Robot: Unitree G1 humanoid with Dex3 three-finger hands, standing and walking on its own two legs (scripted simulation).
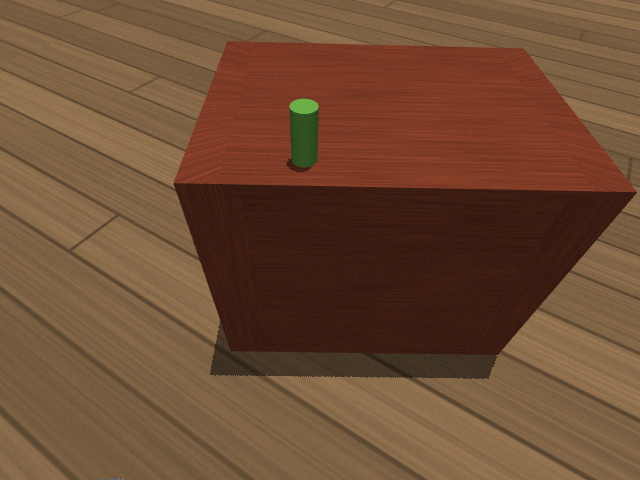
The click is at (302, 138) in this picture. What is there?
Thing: slim round
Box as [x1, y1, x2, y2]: [289, 99, 318, 167]
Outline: 297,99 291,102 289,106 291,158 294,164 304,167 310,166 314,164 316,161 318,106 317,103 312,100
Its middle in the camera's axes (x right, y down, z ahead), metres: -0.03 -0.21 +0.77
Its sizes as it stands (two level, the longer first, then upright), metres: 0.055 0.055 0.123
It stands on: a support 0.75 m high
